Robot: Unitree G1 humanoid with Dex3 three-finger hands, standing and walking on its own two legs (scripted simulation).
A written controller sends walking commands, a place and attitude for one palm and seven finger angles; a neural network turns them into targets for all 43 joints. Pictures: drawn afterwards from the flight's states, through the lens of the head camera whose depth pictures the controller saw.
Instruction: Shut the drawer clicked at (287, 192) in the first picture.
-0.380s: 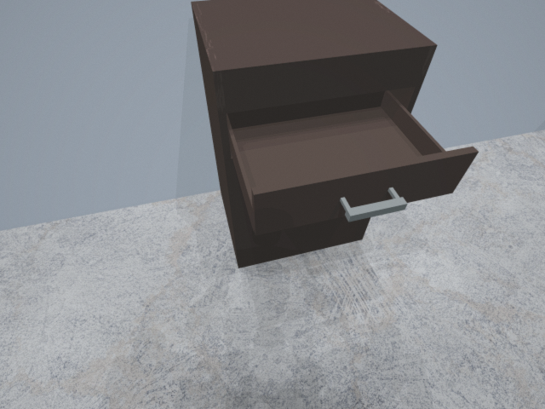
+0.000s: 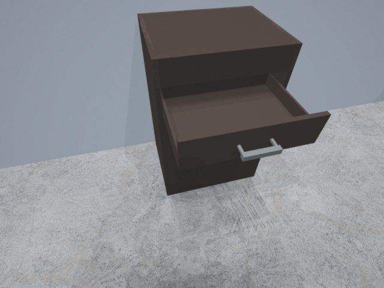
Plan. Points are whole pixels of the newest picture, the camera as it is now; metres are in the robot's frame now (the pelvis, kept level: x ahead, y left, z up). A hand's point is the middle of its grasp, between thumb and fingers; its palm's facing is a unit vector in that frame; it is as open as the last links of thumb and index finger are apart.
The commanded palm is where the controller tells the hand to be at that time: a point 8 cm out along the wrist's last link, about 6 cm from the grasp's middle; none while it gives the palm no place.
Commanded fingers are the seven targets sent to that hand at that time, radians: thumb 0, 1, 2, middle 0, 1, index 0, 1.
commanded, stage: stand and wait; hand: left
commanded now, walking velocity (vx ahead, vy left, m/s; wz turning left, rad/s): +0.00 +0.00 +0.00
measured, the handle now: (258, 148) +0.56 -0.18 -0.09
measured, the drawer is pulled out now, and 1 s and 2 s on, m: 0.28 0.28 0.28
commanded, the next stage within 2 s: look at it before walking up in 0.44 s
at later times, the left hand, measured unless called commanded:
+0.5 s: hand out of the picture -0.01 +0.17 -0.18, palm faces +0.01 -0.98 -0.21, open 7.4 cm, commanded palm none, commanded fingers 0.00 0.90 0.90 -0.20 -0.30 -0.20 -0.30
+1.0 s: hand out of the picture -0.03 +0.16 -0.18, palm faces +0.04 -0.98 -0.19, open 7.4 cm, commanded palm none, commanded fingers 0.00 0.90 0.90 -0.20 -0.30 -0.20 -0.30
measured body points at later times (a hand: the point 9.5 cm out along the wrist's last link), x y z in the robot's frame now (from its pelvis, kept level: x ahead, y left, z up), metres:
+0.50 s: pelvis -0.01 +0.00 +0.00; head +0.00 +0.00 +0.45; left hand +0.00 +0.22 -0.16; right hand +0.00 -0.23 -0.16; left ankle -0.03 +0.11 -0.74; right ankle -0.02 -0.13 -0.74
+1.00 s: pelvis -0.01 -0.01 +0.00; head -0.01 -0.01 +0.45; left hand -0.03 +0.21 -0.16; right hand -0.02 -0.22 -0.16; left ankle -0.03 +0.11 -0.74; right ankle -0.02 -0.13 -0.74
